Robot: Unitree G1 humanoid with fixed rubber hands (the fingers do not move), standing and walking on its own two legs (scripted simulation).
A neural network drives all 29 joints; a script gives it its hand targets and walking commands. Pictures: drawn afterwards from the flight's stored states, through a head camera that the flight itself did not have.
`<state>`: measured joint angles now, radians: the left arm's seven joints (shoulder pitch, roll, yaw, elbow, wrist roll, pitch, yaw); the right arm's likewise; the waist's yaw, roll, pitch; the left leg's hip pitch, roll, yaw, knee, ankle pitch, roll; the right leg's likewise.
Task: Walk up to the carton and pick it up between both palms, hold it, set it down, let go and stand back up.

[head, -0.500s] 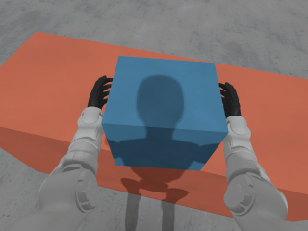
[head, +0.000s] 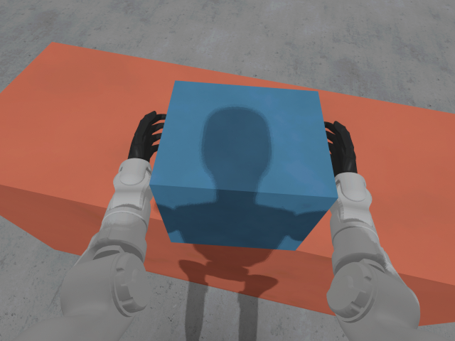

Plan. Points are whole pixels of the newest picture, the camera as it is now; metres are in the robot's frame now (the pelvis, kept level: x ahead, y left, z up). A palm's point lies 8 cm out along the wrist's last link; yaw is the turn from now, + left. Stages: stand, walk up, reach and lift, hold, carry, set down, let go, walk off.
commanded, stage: set down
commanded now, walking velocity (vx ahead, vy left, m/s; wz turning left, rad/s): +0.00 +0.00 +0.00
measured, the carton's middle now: (239, 171) +0.44 +0.02 -0.01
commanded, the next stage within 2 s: none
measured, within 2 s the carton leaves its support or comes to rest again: neither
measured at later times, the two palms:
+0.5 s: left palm (144, 156) +0.42 +0.21 +0.03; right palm (340, 168) +0.44 -0.16 +0.04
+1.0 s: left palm (118, 148) +0.43 +0.26 +0.04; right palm (377, 158) +0.46 -0.23 +0.06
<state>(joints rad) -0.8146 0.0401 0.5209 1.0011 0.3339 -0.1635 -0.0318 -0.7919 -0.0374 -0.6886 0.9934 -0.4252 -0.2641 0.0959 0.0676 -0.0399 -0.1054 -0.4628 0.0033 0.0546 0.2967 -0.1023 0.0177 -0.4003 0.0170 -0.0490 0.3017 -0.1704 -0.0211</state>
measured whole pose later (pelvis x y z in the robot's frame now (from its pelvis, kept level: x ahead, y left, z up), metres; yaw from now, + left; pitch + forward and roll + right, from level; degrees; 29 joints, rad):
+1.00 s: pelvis -0.03 -0.01 -0.04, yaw -1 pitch +32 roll -2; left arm -1.09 0.41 -0.17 1.43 -0.44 -0.27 0.01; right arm -1.08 -0.46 0.23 1.38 0.56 -0.22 0.07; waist 0.06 -0.03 -0.34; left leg -1.01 0.05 0.03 0.64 -0.19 0.00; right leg -0.94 0.05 -0.08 0.63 -0.25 -0.04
